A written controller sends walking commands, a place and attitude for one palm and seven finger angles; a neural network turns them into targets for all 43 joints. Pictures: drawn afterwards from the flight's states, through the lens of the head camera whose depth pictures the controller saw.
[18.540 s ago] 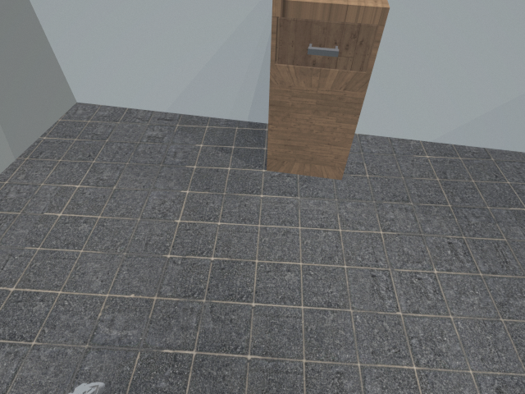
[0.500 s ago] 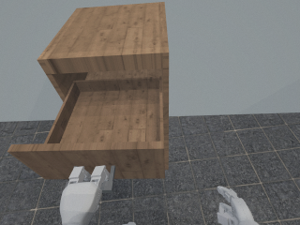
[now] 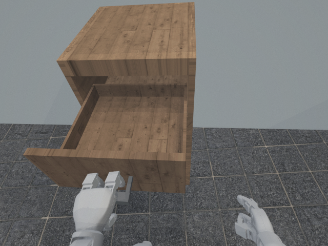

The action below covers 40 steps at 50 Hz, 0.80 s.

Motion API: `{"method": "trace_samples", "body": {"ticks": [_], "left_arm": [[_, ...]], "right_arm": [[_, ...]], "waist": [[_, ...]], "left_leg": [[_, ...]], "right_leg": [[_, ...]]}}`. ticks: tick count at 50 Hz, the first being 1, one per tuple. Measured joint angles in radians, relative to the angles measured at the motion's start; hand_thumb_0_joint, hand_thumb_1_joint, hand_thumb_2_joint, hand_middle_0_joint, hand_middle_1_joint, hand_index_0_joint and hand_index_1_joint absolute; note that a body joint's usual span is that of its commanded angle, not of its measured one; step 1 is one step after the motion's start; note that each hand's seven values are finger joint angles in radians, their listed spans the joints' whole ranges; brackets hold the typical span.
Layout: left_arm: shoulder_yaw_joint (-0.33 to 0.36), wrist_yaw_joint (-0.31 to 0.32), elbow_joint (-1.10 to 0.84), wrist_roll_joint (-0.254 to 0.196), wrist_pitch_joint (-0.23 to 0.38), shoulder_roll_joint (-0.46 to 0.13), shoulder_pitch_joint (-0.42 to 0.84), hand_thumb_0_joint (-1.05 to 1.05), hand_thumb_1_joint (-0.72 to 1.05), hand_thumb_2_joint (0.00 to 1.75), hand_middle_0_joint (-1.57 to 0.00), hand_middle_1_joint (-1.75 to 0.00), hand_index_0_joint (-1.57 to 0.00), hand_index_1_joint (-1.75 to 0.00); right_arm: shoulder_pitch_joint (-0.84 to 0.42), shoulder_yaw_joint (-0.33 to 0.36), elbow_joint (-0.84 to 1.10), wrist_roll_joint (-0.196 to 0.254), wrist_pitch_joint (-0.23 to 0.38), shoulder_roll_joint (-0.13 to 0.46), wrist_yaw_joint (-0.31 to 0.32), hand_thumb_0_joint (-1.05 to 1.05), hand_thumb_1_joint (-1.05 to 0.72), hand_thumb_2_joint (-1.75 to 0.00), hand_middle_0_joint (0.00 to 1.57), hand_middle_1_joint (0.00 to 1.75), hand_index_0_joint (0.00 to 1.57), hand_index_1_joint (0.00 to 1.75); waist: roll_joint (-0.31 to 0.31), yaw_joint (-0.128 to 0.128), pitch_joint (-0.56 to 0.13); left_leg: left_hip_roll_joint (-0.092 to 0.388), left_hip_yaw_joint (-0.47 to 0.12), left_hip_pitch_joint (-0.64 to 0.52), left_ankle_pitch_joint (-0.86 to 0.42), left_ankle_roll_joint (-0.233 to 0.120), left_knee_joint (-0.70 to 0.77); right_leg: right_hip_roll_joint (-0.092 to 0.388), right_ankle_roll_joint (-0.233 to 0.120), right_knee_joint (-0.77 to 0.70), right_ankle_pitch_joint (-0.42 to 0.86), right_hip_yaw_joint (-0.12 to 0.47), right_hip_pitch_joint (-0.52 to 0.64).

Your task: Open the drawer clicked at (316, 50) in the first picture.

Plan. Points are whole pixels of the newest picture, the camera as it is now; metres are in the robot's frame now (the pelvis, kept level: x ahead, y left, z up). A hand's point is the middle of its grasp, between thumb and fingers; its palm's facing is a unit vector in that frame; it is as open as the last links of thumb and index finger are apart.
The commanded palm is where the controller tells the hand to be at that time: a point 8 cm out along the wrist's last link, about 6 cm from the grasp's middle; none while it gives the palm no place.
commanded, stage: open the thumb to release the handle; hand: left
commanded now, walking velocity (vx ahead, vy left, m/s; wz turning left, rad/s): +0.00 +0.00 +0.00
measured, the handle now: (108, 188) +0.25 +0.17 +0.01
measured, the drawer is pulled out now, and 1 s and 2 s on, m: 0.30 0.29 0.29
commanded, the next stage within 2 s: lift the hand off the handle in 0.12 s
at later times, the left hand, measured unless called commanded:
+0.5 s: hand (106, 208) +0.21 +0.17 -0.01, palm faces +0.06 -0.13 -0.99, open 13.6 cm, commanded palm +0.20 +0.18 +0.04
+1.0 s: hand (99, 199) +0.22 +0.18 +0.03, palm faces +0.04 -0.19 -0.98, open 13.5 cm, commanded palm +0.19 +0.17 +0.11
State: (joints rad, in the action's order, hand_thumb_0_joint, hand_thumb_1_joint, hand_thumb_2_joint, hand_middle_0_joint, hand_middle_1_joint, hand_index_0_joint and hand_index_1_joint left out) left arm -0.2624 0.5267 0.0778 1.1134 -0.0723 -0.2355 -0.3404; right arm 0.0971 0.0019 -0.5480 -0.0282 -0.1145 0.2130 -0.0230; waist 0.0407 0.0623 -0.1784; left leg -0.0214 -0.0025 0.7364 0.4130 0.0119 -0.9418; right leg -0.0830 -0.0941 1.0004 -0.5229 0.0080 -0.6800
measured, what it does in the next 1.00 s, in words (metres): stands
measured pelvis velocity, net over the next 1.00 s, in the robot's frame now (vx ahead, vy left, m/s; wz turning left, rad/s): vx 0.00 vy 0.02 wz -0.02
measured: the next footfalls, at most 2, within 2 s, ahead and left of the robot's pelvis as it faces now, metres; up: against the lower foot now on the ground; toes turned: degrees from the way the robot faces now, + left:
none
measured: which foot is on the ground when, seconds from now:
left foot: down 0.00-1.00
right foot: down 0.00-1.00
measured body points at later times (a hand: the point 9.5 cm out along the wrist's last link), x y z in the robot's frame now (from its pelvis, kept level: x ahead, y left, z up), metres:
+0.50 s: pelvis -0.01 +0.01 +0.00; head +0.02 -0.03 +0.44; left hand +0.20 +0.17 +0.04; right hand +0.20 -0.20 -0.11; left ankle +0.03 +0.14 -0.68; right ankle -0.02 -0.06 -0.68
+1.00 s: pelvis +0.00 +0.02 +0.02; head +0.01 -0.01 +0.47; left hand +0.21 +0.18 +0.08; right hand +0.21 -0.20 -0.07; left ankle +0.03 +0.14 -0.68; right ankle -0.02 -0.06 -0.68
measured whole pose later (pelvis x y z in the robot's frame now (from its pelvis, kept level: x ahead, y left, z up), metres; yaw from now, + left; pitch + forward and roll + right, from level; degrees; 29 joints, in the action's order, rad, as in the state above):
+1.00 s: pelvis +0.00 +0.02 +0.02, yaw -1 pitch +7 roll +1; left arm -0.31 0.42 -0.04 1.05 -0.12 -0.27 -0.33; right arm 0.12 0.02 -0.54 -0.02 -0.14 0.23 -0.04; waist 0.07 0.06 -0.13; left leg -0.02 0.01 0.59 0.38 -0.01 -0.85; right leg -0.08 -0.06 0.87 -0.47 0.03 -0.52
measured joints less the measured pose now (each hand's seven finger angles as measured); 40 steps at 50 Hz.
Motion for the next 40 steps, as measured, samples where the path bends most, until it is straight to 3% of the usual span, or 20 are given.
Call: {"method": "trace_samples", "body": {"ticks": [7,13,27,40], "left_arm": [[-0.002,0.003,0.002,0.008,0.004,0.000,0.003,0.00,-0.27,0.40,-0.33,-1.23,-0.34,-1.23],[-0.010,0.009,-0.001,0.008,-0.006,0.005,0.002,-0.01,-0.43,0.33,-0.32,-1.21,-0.34,-1.23],[-0.054,0.024,0.032,0.009,-0.045,0.013,0.061,-0.01,-0.49,0.30,-0.32,-1.20,-0.35,-1.23],[-0.043,-0.072,-0.004,-0.057,-0.034,-0.030,0.059,-0.01,-0.49,0.30,-0.35,-1.22,-0.38,-1.23]], "right_arm": [[0.003,0.003,0.008,-0.002,-0.002,0.004,-0.005,0.02,-0.91,-0.90,0.20,0.30,0.20,0.30],[0.016,0.009,0.009,-0.002,-0.007,0.007,-0.012,0.02,-0.91,-0.90,0.20,0.30,0.20,0.30],[0.028,0.007,-0.023,0.005,-0.023,0.004,0.001,0.02,-0.91,-0.90,0.20,0.30,0.20,0.30],[0.023,0.005,-0.002,0.009,-0.021,-0.004,0.008,0.02,-0.91,-0.90,0.20,0.30,0.20,0.30]], "waist": [[0.001,-0.001,-0.003],[0.006,-0.005,-0.005],[0.015,0.001,0.005],[0.024,-0.019,0.034]], "left_leg": [[0.003,-0.001,0.004,0.003,0.000,-0.010],[0.002,0.002,0.010,0.007,-0.003,-0.020],[-0.006,-0.005,0.020,-0.004,-0.014,-0.025],[0.002,0.002,-0.083,-0.032,-0.017,0.057]], "right_leg": [[-0.003,0.002,0.002,0.002,-0.001,-0.001],[-0.002,0.007,0.010,-0.001,0.002,-0.006],[0.006,0.016,0.009,0.007,-0.006,-0.010],[-0.001,0.021,-0.084,0.047,0.008,0.093]]}}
